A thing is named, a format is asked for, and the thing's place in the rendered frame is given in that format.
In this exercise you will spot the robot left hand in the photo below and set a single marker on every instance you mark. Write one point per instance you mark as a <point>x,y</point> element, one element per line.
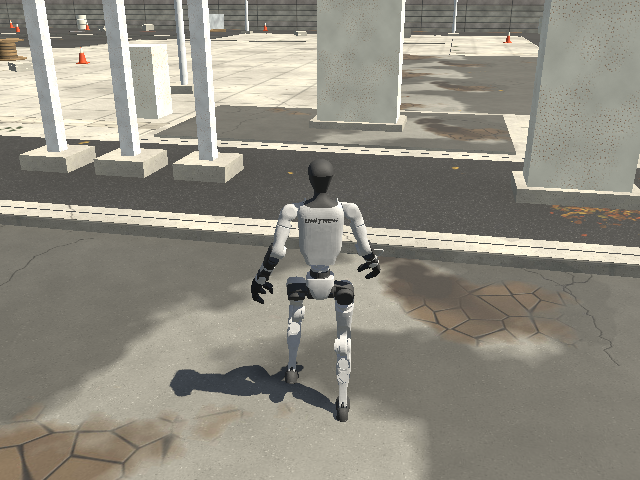
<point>257,288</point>

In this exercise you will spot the robot torso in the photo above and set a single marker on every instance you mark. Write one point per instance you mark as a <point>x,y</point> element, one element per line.
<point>320,242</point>

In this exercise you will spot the robot right upper arm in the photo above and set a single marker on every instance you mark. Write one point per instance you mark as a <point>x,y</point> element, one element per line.
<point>352,212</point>

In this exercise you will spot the left robot forearm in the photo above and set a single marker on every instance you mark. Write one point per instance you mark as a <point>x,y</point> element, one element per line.
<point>267,267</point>

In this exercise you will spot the robot right hand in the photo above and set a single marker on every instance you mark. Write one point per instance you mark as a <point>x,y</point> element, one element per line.
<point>374,273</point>

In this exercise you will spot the right robot forearm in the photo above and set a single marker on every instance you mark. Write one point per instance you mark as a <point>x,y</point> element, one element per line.
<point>371,259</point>

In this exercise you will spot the robot left upper arm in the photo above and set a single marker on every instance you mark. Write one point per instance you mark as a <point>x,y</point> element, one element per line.
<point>287,213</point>

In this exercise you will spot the right robot thigh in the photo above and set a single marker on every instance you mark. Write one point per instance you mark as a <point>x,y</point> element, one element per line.
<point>344,305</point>

